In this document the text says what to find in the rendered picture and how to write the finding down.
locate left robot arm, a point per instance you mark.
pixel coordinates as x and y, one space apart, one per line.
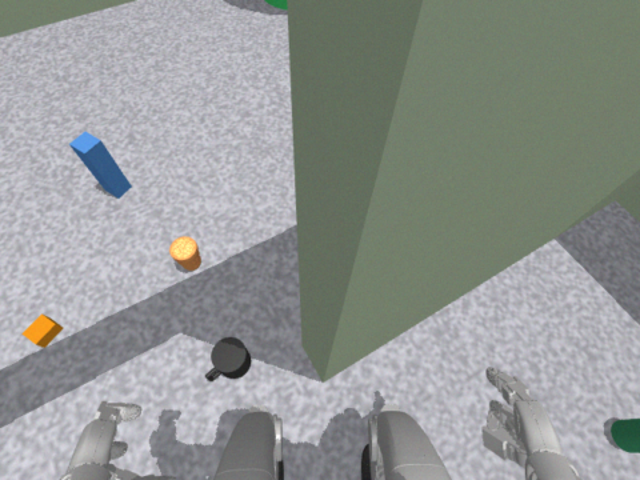
87 472

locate right robot hand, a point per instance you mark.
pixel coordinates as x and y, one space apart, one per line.
528 427

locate right robot arm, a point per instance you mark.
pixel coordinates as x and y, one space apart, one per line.
549 466

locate left robot hand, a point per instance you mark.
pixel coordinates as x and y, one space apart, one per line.
96 444

